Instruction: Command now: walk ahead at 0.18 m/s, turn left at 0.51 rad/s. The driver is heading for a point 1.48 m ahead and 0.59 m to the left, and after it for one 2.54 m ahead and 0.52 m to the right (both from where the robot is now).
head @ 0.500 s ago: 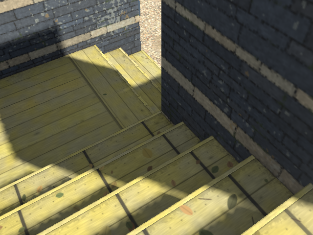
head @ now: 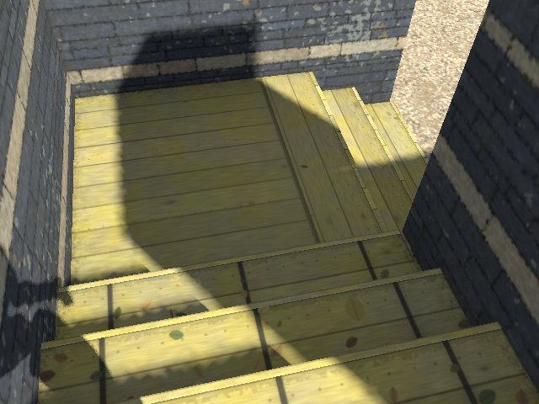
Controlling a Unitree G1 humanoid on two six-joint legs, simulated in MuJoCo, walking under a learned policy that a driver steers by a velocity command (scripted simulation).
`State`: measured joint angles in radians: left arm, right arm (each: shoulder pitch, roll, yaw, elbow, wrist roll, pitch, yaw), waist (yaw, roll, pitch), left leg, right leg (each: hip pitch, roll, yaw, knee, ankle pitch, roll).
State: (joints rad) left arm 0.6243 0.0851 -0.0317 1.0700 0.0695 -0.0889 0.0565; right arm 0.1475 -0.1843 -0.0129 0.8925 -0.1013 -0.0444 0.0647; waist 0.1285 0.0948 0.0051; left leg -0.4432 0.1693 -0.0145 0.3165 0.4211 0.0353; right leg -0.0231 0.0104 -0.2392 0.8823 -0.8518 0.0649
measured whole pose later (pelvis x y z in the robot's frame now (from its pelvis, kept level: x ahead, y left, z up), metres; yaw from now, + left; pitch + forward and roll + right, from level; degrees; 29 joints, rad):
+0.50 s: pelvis +0.13 -0.01 -0.08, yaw +17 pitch +5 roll +1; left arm 0.19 0.19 -0.03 0.69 0.02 0.00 -0.01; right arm 0.34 -0.24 -0.03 0.75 -0.04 -0.08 0.01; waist -0.06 0.00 -0.04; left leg -0.48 -0.07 -0.14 0.64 -0.28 0.03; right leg -0.43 0.01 -0.02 0.60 -0.30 -0.05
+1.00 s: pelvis +0.14 -0.03 -0.06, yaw +37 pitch +6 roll +0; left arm 0.30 0.20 0.05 0.82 0.08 -0.10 0.04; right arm 0.26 -0.20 0.02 0.71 -0.08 0.01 0.07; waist 0.11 0.03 -0.04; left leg -0.70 0.08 0.05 0.94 -0.17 -0.03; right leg -0.25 -0.09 -0.34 0.36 -0.20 -0.06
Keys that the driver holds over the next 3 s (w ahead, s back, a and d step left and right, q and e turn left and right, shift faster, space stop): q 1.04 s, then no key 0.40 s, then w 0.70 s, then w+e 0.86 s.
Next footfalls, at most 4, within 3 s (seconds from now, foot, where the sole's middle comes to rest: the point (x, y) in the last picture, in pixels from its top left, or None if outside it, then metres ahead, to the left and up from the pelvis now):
0.04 left None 0.18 0.13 -0.84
0.48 right None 0.23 -0.10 -0.84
1.16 left None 0.12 0.16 -0.84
1.50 right None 0.25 -0.01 -0.84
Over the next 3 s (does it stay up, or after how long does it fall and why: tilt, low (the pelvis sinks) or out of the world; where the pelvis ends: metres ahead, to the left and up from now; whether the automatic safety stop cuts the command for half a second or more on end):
stays up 0.64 0.50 -0.43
